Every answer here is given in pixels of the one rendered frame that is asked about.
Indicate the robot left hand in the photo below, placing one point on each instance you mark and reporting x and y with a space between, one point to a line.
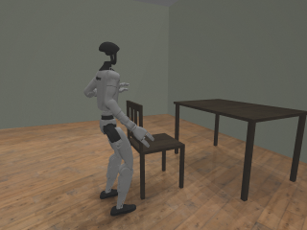
122 89

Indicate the robot left upper arm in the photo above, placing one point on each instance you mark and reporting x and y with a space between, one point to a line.
88 91

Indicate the robot right hand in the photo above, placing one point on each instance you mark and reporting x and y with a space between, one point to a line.
140 132

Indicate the right robot thigh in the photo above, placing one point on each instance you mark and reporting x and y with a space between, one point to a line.
116 134

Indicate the right robot foot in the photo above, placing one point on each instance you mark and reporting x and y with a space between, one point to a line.
127 208

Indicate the robot right upper arm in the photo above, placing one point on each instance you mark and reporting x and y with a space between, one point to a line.
112 79

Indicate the table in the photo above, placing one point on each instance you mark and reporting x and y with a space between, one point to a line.
252 113

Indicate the robot right forearm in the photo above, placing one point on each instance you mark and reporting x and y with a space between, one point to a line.
120 115

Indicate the chair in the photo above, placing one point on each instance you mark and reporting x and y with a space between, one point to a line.
161 143

